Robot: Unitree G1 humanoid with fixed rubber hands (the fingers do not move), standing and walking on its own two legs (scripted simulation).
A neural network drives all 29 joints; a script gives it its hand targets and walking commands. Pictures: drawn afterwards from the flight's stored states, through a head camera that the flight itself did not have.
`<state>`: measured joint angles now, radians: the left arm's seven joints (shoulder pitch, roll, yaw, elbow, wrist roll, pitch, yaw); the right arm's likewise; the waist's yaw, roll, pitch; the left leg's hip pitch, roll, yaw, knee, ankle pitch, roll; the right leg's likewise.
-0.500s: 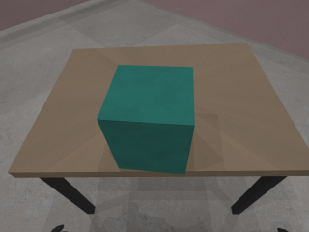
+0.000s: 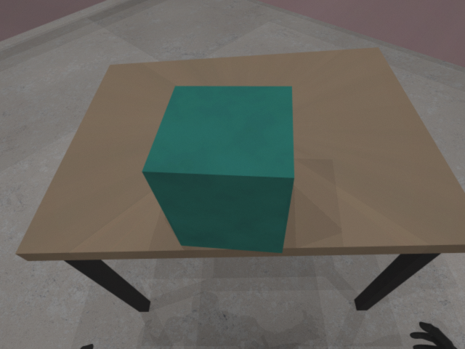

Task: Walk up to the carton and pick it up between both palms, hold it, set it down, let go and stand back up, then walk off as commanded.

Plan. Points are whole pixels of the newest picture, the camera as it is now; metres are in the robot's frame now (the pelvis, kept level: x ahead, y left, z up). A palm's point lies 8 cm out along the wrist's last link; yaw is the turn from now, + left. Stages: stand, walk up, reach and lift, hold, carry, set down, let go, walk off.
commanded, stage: walk up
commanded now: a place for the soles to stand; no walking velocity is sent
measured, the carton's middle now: (231, 173) +0.42 +0.03 +0.05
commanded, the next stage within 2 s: reach and lift in 1.50 s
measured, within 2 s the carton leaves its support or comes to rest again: neither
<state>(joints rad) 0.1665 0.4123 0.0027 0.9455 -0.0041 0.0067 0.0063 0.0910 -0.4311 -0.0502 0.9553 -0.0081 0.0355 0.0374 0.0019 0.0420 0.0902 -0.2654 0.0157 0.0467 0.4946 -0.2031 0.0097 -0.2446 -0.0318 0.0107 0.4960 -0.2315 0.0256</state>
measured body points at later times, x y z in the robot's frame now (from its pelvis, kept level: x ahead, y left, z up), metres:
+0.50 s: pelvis +0.00 +0.00 +0.00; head +0.04 -0.02 +0.45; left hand +0.11 +0.32 -0.10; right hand +0.12 -0.33 -0.12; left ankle +0.04 +0.11 -0.74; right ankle +0.02 -0.14 -0.74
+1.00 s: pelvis +0.00 +0.00 +0.00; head +0.03 -0.02 +0.45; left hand +0.11 +0.32 -0.10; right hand +0.10 -0.33 -0.12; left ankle +0.04 +0.11 -0.74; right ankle +0.02 -0.14 -0.74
